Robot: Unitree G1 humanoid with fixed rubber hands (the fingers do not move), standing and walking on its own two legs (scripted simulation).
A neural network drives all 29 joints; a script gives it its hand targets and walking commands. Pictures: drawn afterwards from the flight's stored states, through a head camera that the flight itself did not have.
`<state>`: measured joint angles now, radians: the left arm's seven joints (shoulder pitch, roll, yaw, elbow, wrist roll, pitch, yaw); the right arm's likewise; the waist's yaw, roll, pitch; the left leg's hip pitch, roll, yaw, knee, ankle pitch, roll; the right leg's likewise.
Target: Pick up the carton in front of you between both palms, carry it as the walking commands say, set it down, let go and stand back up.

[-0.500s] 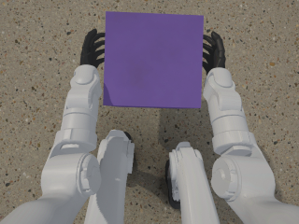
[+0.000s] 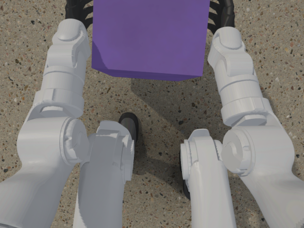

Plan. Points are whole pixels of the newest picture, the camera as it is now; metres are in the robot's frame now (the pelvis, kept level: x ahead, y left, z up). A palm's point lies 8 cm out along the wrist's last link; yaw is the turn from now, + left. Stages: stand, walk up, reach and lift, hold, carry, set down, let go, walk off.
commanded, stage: set down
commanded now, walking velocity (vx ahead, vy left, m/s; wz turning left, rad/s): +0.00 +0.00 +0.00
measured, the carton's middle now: (149, 35) +0.52 +0.09 -0.23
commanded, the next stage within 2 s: none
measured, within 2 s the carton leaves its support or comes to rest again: rests again in 1.00 s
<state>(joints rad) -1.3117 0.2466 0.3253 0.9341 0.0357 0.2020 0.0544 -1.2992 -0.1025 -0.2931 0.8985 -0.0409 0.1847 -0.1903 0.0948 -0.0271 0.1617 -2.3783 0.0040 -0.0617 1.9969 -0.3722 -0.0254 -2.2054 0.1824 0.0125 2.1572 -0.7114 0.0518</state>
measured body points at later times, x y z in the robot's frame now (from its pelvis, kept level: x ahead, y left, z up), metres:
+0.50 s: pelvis +0.00 -0.01 -0.01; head +0.36 +0.02 +0.26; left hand +0.51 +0.24 -0.18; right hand +0.54 -0.07 -0.19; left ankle +0.15 +0.13 -0.36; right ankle +0.07 -0.11 -0.36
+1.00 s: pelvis -0.01 +0.00 -0.01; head +0.35 +0.02 +0.24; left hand +0.51 +0.25 -0.20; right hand +0.54 -0.07 -0.19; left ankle +0.15 +0.13 -0.36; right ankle +0.07 -0.11 -0.36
